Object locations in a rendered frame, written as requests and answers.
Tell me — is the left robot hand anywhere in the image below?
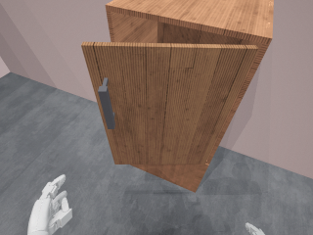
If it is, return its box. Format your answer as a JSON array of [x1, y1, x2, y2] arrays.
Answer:
[[27, 174, 72, 235]]

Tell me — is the right robot hand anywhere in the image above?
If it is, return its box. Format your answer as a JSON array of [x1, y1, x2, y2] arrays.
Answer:
[[246, 222, 265, 235]]

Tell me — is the handle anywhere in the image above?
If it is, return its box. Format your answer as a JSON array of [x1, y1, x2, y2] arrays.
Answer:
[[98, 77, 115, 129]]

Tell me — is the cupboard door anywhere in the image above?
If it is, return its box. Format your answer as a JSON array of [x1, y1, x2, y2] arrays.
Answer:
[[81, 41, 258, 165]]

